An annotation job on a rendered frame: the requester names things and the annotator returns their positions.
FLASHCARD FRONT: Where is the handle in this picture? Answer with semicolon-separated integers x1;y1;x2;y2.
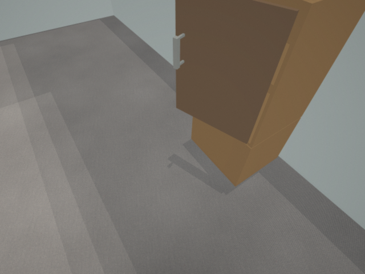
173;33;185;70

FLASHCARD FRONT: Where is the cupboard door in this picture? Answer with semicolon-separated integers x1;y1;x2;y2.
175;0;299;144

